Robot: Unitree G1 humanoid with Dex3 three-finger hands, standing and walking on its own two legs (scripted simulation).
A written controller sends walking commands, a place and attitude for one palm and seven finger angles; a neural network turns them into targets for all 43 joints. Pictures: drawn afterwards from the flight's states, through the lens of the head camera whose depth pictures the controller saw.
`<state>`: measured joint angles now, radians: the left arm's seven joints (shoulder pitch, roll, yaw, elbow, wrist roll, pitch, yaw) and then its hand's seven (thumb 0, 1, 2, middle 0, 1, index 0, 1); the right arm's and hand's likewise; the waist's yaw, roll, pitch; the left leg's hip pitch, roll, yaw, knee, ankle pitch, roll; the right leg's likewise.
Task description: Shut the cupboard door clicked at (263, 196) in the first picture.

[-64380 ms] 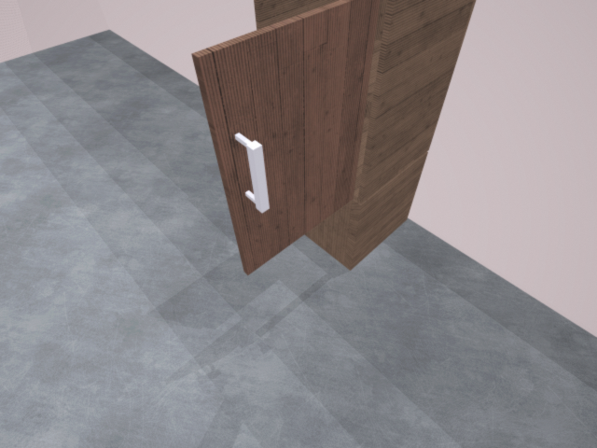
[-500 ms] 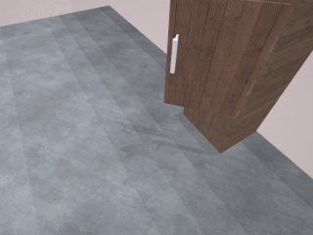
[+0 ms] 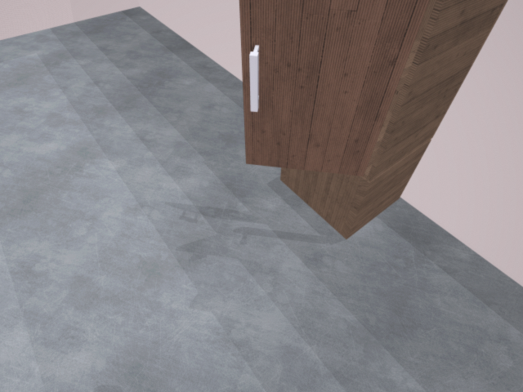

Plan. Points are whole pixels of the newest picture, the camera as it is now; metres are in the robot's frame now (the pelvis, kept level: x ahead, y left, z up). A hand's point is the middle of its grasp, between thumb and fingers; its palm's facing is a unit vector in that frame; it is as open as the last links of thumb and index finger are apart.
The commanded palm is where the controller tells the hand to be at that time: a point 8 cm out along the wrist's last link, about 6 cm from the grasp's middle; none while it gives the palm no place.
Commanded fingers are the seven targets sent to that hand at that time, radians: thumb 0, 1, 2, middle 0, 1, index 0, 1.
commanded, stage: take the last steps up to it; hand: left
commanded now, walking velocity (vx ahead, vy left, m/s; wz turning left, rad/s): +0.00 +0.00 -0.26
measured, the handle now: (255, 79) +0.86 +0.06 +0.01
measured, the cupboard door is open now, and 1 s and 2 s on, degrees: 44 44 44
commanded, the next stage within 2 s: come to a stop and stand still in 1.26 s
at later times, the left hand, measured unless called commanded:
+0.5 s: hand out of the picture +0.05 +0.16 -0.17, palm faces -0.04 -0.97 -0.23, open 7.3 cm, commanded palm none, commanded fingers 0.00 0.90 0.90 -0.20 -0.30 -0.20 -0.30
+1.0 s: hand (206, 328) +0.26 +0.12 -0.17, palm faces -0.09 -0.98 -0.20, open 7.3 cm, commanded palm none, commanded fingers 0.00 0.90 0.90 -0.20 -0.30 -0.20 -0.30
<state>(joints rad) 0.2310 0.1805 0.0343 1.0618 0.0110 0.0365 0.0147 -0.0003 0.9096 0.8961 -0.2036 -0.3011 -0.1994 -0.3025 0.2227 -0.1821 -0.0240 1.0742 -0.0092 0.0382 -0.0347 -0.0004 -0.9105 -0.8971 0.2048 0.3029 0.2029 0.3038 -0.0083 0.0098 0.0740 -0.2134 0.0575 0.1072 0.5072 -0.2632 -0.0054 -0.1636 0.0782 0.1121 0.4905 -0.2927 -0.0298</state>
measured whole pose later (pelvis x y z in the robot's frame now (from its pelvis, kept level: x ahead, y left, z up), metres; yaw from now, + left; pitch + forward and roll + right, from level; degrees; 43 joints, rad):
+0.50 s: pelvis +0.02 -0.04 -0.01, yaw -7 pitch -1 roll -1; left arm 0.32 0.18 0.07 1.04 0.02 -0.01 0.00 0.00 0.91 0.90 -0.20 -0.30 -0.20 -0.30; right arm 0.30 -0.21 -0.06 1.08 -0.02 0.04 -0.01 0.00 -0.91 -0.90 0.20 0.30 0.20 0.30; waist 0.00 0.04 0.04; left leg -0.35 0.12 0.08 0.90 -0.50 0.00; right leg -0.25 0.01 -0.08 0.57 -0.30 -0.04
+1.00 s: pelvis +0.19 -0.06 +0.01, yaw -8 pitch +0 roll +0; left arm 0.21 0.20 0.08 1.04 0.03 0.00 -0.01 0.02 0.94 0.90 -0.20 -0.30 -0.20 -0.30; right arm 0.36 -0.12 -0.03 1.08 -0.03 -0.04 -0.03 -0.01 -0.93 -0.90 0.20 0.30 0.20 0.30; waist -0.02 -0.02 0.07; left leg -0.13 0.05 0.12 0.39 -0.26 0.00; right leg -0.50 -0.07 -0.05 0.87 -0.27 -0.01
